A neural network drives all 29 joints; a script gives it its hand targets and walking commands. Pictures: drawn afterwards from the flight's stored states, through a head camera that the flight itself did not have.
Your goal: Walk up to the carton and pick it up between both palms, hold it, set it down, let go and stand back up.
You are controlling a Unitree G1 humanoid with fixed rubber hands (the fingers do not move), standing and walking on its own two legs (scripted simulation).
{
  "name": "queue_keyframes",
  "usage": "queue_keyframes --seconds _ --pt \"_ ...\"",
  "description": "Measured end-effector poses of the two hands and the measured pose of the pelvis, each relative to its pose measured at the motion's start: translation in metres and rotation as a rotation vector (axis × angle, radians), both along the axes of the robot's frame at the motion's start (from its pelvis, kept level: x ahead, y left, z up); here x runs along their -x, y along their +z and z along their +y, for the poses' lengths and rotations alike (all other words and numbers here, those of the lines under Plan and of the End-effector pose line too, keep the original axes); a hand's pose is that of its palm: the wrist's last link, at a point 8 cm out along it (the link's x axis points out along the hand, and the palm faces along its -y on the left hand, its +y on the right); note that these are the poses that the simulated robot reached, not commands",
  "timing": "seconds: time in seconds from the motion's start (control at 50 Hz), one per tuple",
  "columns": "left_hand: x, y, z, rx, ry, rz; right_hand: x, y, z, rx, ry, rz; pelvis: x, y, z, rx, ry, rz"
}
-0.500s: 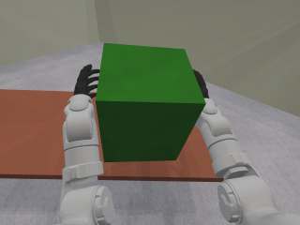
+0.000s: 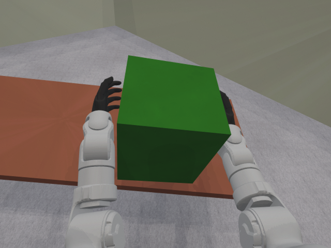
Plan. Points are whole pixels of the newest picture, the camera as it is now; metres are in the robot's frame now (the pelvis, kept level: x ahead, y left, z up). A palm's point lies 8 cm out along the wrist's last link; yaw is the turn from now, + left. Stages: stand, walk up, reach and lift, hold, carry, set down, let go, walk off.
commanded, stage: set down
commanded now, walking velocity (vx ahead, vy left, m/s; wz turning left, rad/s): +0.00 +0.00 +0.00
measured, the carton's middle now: (163, 126) +0.37 +0.01 +0.12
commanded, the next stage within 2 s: none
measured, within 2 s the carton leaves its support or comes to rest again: rests again in 2.00 s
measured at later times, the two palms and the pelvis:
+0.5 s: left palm (107, 113) +0.40 +0.16 +0.14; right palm (220, 125) +0.38 -0.14 +0.12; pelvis +0.02 +0.00 +0.00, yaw +0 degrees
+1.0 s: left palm (109, 117) +0.41 +0.15 +0.11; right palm (218, 126) +0.40 -0.15 +0.10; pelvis +0.02 -0.01 +0.00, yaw -1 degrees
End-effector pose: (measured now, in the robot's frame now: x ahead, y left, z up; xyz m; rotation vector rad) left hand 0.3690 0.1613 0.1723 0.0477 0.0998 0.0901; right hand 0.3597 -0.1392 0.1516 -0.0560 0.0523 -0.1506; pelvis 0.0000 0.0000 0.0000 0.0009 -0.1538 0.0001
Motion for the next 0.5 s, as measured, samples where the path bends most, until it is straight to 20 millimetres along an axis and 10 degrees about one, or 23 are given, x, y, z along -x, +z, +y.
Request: queue_keyframes --seconds 0.5 --pt "-0.030 -0.032 -0.005 -0.004 -0.012 0.063 -0.024 -0.034 -0.005 -0.022 -0.015 0.056 -0.018 0.001 0.003 -0.004 -0.006 0.068"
